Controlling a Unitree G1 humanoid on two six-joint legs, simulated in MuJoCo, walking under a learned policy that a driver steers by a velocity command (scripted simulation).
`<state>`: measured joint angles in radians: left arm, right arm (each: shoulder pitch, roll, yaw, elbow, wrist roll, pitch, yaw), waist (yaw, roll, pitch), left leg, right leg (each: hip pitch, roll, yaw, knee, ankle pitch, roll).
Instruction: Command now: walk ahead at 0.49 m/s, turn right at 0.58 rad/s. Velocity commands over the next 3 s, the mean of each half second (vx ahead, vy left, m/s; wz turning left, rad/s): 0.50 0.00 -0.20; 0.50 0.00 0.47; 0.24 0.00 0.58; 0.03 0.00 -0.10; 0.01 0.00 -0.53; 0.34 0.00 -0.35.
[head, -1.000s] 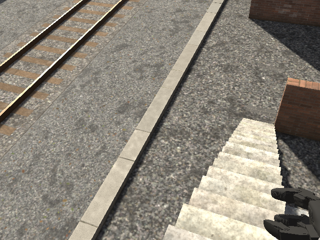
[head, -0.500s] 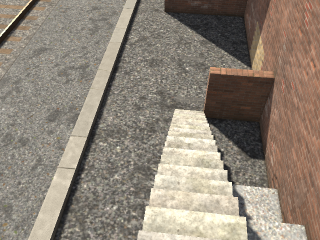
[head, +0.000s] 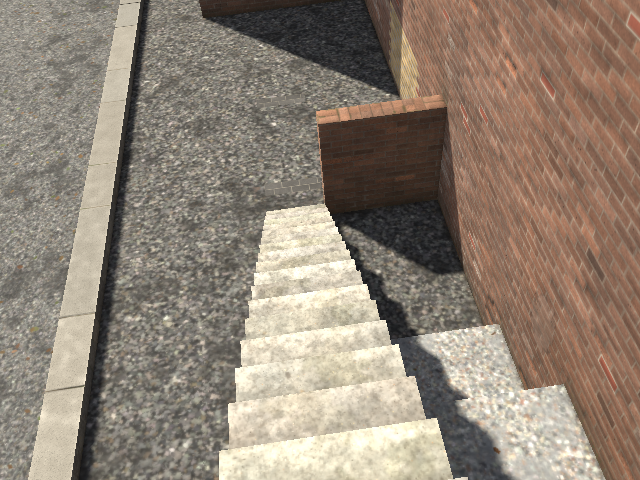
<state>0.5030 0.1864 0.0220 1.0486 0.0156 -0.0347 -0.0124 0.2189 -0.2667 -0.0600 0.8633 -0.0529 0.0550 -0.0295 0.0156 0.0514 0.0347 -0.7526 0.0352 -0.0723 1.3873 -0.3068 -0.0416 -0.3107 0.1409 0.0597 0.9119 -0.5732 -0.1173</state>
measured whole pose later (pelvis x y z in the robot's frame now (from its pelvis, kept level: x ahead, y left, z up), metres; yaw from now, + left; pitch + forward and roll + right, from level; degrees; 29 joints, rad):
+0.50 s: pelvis +0.22 +0.00 -0.18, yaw -7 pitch -3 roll +2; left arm 0.12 0.19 0.00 0.84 0.05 0.01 0.01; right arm 0.65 -0.17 0.00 1.11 -0.02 -0.05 0.01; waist -0.07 -0.03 -0.03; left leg -0.26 -0.14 -0.03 0.81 -0.49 0.09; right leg -0.81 0.00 0.08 1.40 -0.16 0.02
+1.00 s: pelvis +0.39 -0.04 -0.24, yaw +12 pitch -1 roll -6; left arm 0.34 0.25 0.06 1.03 0.06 -0.09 0.03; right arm 0.22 -0.36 -0.11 0.85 -0.01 0.01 0.00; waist -0.03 0.03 0.01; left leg -0.61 0.00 -0.04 0.91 0.30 0.03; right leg -0.29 -0.07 -0.18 1.12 -0.78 0.08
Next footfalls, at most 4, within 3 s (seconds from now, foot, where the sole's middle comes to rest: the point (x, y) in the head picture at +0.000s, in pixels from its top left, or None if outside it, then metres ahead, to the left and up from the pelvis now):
0.30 left None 0.23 0.08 -0.92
0.66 right None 0.36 -0.20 -0.92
1.08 left None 0.47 0.05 -1.11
1.56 right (376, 465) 0.73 -0.03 -1.30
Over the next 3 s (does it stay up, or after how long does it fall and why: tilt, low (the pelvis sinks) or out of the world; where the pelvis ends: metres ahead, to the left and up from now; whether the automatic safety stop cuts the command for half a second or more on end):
stays up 0.50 -0.03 -0.36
